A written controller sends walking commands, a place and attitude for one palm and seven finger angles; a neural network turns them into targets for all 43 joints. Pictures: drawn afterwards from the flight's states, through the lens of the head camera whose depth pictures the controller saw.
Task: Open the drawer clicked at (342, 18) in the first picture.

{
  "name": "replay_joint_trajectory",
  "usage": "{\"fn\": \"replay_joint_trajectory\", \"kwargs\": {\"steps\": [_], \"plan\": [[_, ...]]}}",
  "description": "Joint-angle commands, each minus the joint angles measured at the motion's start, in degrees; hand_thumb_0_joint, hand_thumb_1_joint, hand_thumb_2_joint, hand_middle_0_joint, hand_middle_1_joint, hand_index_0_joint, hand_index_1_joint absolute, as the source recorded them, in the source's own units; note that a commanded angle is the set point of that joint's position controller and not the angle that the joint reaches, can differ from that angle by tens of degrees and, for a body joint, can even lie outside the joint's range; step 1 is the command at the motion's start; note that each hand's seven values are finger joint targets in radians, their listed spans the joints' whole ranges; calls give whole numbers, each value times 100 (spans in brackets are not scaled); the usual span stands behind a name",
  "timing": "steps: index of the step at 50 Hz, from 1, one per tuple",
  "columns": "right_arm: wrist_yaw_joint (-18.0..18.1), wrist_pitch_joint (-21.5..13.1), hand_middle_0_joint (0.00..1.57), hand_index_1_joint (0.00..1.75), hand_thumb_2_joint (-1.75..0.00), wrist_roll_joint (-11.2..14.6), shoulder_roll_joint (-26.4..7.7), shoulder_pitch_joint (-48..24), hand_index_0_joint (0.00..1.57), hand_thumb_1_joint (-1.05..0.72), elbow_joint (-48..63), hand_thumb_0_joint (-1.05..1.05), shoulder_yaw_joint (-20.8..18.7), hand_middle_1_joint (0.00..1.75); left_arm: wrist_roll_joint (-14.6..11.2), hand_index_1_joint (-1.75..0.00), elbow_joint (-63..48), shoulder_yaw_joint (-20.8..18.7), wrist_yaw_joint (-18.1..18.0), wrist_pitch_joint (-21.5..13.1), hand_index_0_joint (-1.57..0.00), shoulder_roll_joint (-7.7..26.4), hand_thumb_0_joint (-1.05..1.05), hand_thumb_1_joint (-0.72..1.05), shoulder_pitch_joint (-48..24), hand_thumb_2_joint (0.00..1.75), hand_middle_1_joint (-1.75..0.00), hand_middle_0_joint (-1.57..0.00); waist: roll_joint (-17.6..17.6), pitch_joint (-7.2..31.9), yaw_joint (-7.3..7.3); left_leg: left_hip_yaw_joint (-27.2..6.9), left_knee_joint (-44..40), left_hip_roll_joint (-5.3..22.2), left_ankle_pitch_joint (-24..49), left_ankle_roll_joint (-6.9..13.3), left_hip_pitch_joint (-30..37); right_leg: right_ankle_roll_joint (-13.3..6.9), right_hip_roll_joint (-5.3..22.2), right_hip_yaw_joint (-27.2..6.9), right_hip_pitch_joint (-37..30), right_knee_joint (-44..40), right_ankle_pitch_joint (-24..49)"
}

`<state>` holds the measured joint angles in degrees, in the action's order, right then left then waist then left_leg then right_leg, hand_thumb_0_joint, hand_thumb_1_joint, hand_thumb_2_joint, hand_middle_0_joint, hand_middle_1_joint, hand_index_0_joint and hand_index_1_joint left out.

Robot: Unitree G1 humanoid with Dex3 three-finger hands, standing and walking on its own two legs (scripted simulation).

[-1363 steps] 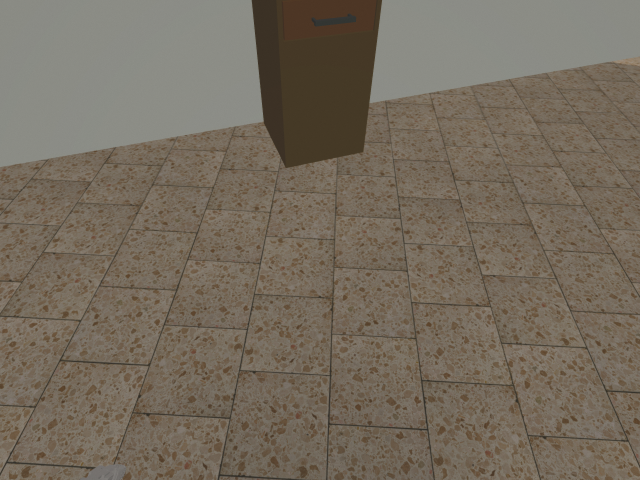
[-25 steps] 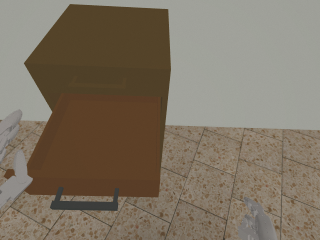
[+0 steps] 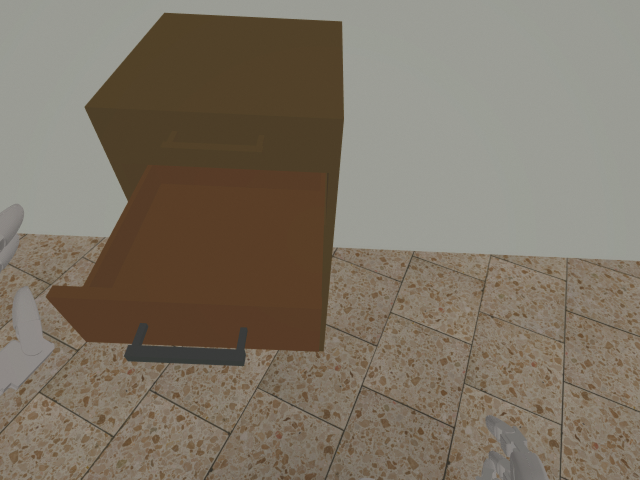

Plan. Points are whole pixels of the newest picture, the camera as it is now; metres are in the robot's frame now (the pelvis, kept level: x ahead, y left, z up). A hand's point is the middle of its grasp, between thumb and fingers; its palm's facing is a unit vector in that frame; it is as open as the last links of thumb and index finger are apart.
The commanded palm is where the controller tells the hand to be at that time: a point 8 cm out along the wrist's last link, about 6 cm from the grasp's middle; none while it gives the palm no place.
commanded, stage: step back with the hand held close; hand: left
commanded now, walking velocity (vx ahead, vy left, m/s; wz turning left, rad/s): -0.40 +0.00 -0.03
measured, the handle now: (189, 343) +0.32 +0.20 -0.07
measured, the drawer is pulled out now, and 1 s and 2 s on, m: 0.30 0.30 0.30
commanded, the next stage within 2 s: stop stepping back and stand still in 0.30 s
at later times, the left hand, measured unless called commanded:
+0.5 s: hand out of the picture +0.10 +0.23 +0.18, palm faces +0.38 -0.83 -0.42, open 7.4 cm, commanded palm +0.04 +0.26 +0.19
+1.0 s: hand out of the picture +0.07 +0.18 +0.17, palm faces +0.25 -0.84 -0.48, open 7.4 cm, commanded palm +0.01 +0.23 +0.19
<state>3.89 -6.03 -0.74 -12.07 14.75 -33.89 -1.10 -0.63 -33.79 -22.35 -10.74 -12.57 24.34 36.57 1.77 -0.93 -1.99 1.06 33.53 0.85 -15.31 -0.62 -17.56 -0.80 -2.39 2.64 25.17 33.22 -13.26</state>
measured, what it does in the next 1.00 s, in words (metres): walks backwards: left foot, then right foot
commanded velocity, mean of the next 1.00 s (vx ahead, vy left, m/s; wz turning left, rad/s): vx -0.08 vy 0.02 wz -0.02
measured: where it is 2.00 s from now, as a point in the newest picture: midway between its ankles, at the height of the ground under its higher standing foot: outside the picture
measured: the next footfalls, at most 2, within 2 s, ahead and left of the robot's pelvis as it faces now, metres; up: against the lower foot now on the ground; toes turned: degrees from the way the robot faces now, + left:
left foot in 0.32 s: -0.08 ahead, +0.07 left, +0.00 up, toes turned -2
right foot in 0.60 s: -0.09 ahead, -0.15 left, +0.00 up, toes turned -5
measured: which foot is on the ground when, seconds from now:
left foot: down 0.00-0.12, up 0.14-0.30, down 0.32-1.00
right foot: down 0.00-0.34, up 0.36-0.58, down 0.60-1.00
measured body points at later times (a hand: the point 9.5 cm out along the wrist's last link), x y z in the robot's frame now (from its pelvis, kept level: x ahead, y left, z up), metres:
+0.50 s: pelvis -0.09 -0.01 +0.00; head -0.10 +0.00 +0.45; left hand +0.08 +0.27 +0.20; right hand +0.05 -0.25 -0.08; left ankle -0.08 +0.11 -0.73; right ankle -0.07 -0.10 -0.67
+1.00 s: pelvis -0.13 -0.04 +0.01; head -0.12 -0.02 +0.46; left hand +0.05 +0.23 +0.20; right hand -0.01 -0.30 -0.07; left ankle -0.12 +0.07 -0.73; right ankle -0.13 -0.14 -0.73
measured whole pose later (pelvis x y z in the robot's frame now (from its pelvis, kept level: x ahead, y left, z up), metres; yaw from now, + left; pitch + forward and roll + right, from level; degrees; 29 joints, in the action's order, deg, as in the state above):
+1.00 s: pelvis -0.13 -0.04 +0.01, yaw -4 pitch -1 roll +0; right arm 3.5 -7.3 1.2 -12.6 13.6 -36.1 -1.3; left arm -1.8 -34.7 -21.7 -8.8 -13.4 23.9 39.3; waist 1.7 -2.1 -2.5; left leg 1.2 29.7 0.5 -15.4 0.7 -13.8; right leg -1.3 -1.0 2.4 13.9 28.2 -13.8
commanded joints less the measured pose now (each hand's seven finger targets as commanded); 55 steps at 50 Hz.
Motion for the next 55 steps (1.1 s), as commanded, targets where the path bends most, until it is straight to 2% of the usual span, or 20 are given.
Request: {"fn": "replay_joint_trajectory", "kwargs": {"steps": [1,3,5,6,9,13,14,16,17,18,20,27,29,32,35,39,43,48,52,55], "plan": [[50,-447,20,30,-90,-82,-715,-688,20,-90,800,0,-327,30,-17,-30,-1193,-644,-148,-242,-20,540,0,90,9,90,-30,-20,-951,416,121,-821,-1050,1256,158,627,-1926,93,252,-573,-1891,604,-47],[79,-463,20,30,-90,-93,-711,-672,20,-90,734,0,-347,30,-8,-30,-1170,-551,-160,-205,-20,507,0,90,-146,90,-30,-20,-373,321,112,-634,-551,876,-887,482,-2106,-70,593,-1213,-1620,66,-115],[49,-406,20,30,-90,-117,-661,-565,20,-90,730,0,-388,30,78,-30,-1024,-597,-237,-173,-20,643,0,90,-346,90,-30,-20,638,226,117,-352,914,36,-2477,231,-1676,-406,1566,-2981,-359,-2087,-2785],[11,-276,20,30,-90,-167,-594,-383,20,-90,595,0,-404,30,77,-30,-993,-551,-314,-101,-20,702,0,90,-421,90,-30,-20,1218,613,95,-229,2282,-204,-2021,89,-874,-568,2195,-3453,23,-2973,-3680],[27,-22,20,30,-90,-139,-504,-487,20,-90,604,0,-306,30,18,-30,-1040,-484,-191,-126,-20,613,0,90,-298,90,-30,-20,916,935,-104,-1,2841,-254,-1304,-35,-59,-456,1649,-2040,306,-2582,-2272],[93,31,20,30,-90,-206,-533,-427,20,-90,540,0,-125,30,84,-30,-1247,-406,-108,-244,-20,643,0,90,-356,90,-30,-20,633,716,11,282,95,-287,-1544,198,437,-363,1264,-1475,49,-2444,-1714],[60,41,20,30,-90,-213,-638,-343,20,-90,529,0,-115,30,86,-30,-1305,-328,-82,-332,-20,599,0,90,-431,90,-30,-20,64,717,-80,270,-765,-215,-1178,261,420,-240,1082,-1354,-227,-2084,-1481],[-40,-109,20,30,-90,-204,-869,-419,20,-90,654,0,-293,30,71,-30,-1469,-421,-93,-562,-20,695,0,90,-590,90,-30,-20,-1474,513,-105,-941,-2032,1066,-1142,790,-807,63,93,-583,-945,370,-851],[-44,-256,20,30,-90,-188,-786,-638,20,-90,711,0,-413,30,67,-30,-1492,-600,-149,-538,-20,809,0,90,-463,90,-30,-20,-1849,627,-2,-1317,-1934,1857,537,1012,-1041,197,-417,-162,-892,2185,-1048],[-61,-408,20,30,-90,-161,-507,-524,20,-90,660,0,-385,30,-85,-30,-1152,-695,-120,-416,-20,642,0,90,-145,90,-30,-20,-1642,434,-41,-1210,-1869,2028,1609,1040,-1015,143,-330,-532,-204,3566,-1383],[-145,-440,20,30,-90,-44,-478,-673,20,-90,479,0,-348,30,-239,-30,-1210,-572,23,-255,-20,557,0,90,-246,90,-30,-20,-908,-89,71,-813,-1256,1985,2620,1021,-199,210,-50,-795,886,3988,-1227],[-166,-498,20,30,-90,139,-701,-686,20,-90,596,0,-183,30,-86,-30,-1338,-541,38,-259,-20,600,0,90,-569,90,-30,-20,-1288,63,72,-414,-1289,1293,-1458,556,-508,210,230,57,-1414,-96,-785],[-151,-492,20,30,-90,173,-669,-731,20,-90,554,0,-164,30,-69,-30,-1151,-635,47,-325,-20,710,0,90,-692,90,-30,-20,-460,96,69,-131,-596,814,-1559,367,-727,148,399,-58,-1952,-1128,-222],[-164,-409,20,30,-90,292,-678,-653,20,-90,620,0,-353,30,-163,-30,-1136,-718,49,-293,-20,872,0,90,-569,90,-30,-20,1402,282,105,-31,2054,-169,-981,97,-571,-718,1990,-2771,-847,-2379,-1148],[-195,-228,20,30,-90,178,-478,-796,20,-90,533,0,-186,30,-155,-30,-1058,-654,86,-370,-20,625,0,90,-63,90,-30,-20,531,149,11,-266,1550,99,-764,178,-601,-863,1900,-1838,-841,-1882,-328],[-73,-355,20,30,-90,187,-540,-742,20,-90,609,0,-130,30,-62,-30,-1182,-499,53,-427,-20,596,0,90,152,90,-30,-20,-1,180,9,-60,-1208,114,-129,357,527,-290,1187,-987,-900,-1442,-580],[-27,-409,20,30,-90,212,-624,-832,20,-90,730,0,-172,30,-110,-30,-1391,-679,56,-429,-20,779,0,90,305,90,-30,-20,-1202,461,89,-909,-1556,830,254,586,164,77,461,-324,-1457,-400,-95],[-36,-470,20,30,-90,224,-688,-788,20,-90,684,0,-205,30,-150,-30,-1369,-594,54,-456,-20,662,0,90,176,90,-30,-20,-218,205,59,-561,-1041,423,106,385,-186,25,629,-747,-1759,-1050,485],[-83,-405,20,30,-90,207,-668,-733,20,-90,650,0,-217,30,-150,-30,-1193,-494,59,-421,-20,578,0,90,94,90,-30,-20,-131,144,16,-287,-614,183,-28,286,292,-153,951,-1239,-1232,-1644,-41],[-80,-359,20,30,-90,194,-631,-784,20,-90,674,0,-179,30,-127,-30,-1132,-437,47,-372,-20,535,0,90,-23,90,-30,-20,-130,181,39,-371,-918,300,149,317,401,-71,774,-983,-1331,-1499,87]]}}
